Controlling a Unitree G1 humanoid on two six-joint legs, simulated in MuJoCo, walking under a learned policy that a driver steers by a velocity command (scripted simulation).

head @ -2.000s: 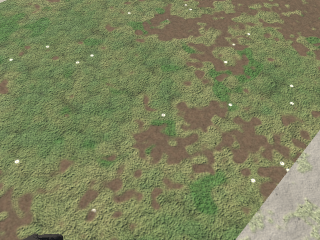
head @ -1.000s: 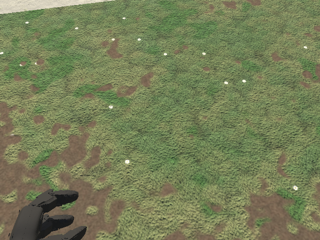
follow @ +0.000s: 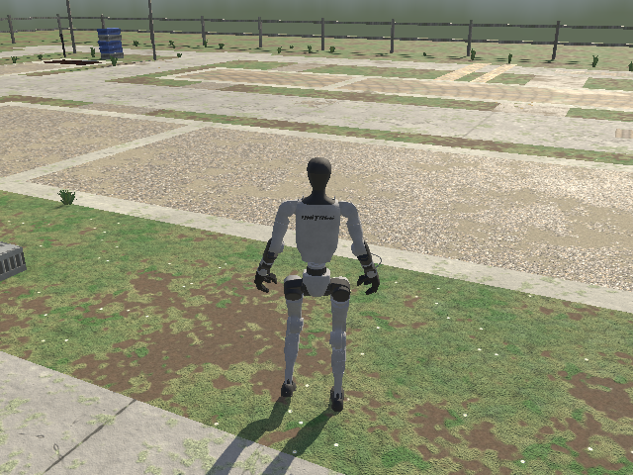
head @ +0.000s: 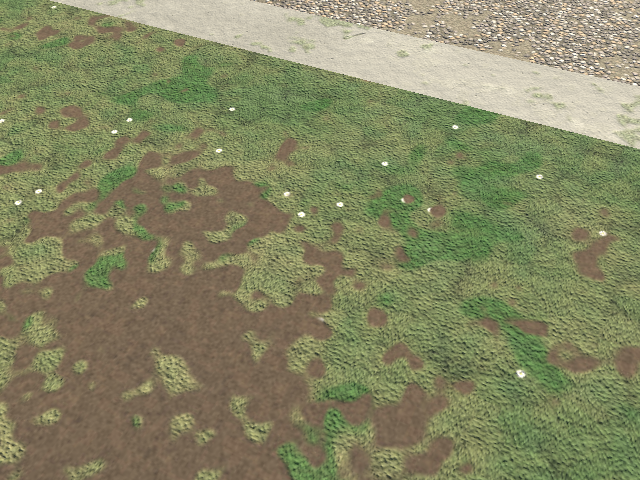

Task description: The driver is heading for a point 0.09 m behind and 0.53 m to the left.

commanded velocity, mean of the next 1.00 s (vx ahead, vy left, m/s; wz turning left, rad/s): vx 0.16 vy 0.00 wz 0.38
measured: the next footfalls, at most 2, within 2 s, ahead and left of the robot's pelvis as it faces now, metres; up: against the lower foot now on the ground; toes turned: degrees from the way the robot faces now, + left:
left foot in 0.30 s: +0.31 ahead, +0.15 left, +0.00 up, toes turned +13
right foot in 0.74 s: +0.37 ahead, -0.08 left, +0.00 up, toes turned +20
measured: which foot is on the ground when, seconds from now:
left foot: up 0.00-0.28, down 0.30-1.00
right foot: down 0.00-0.30, up 0.32-0.72, down 0.74-1.00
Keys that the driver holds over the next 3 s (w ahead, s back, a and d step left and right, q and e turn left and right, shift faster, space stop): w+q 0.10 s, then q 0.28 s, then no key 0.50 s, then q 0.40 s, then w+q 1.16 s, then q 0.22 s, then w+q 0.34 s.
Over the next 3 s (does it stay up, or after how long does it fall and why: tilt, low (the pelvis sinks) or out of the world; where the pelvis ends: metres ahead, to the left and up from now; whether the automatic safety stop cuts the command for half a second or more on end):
stays up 0.65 0.61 0.00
